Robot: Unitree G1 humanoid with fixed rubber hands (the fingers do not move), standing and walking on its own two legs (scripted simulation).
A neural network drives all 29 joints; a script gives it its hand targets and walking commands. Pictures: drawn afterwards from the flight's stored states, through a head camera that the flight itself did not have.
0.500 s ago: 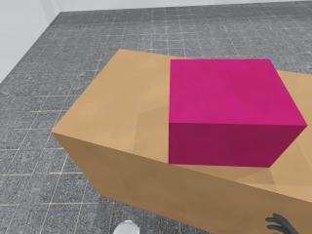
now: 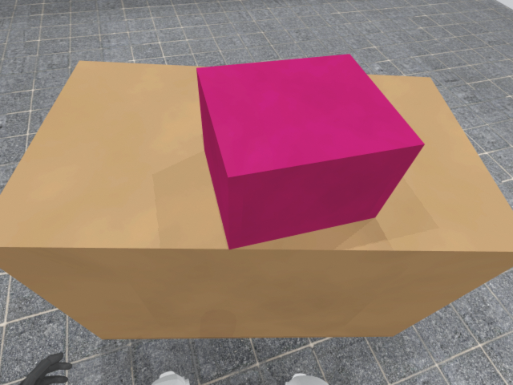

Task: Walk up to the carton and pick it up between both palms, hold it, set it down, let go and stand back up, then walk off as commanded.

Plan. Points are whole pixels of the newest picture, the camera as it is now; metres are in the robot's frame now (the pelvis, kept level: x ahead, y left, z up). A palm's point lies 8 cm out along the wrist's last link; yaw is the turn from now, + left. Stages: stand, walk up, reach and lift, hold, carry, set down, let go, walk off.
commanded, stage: walk up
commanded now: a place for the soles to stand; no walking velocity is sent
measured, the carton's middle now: (291, 147) +0.52 -0.06 +0.05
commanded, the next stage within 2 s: none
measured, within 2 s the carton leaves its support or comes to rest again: neither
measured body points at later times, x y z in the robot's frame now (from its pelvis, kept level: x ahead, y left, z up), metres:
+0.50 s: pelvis +0.02 -0.03 +0.02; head +0.04 -0.02 +0.47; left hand +0.12 +0.28 -0.10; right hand +0.07 -0.35 -0.09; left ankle +0.06 +0.09 -0.70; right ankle +0.01 -0.13 -0.68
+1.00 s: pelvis +0.05 -0.06 +0.03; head +0.05 -0.07 +0.48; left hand +0.15 +0.26 -0.08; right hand +0.14 -0.36 -0.10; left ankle +0.06 +0.09 -0.70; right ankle +0.06 -0.19 -0.70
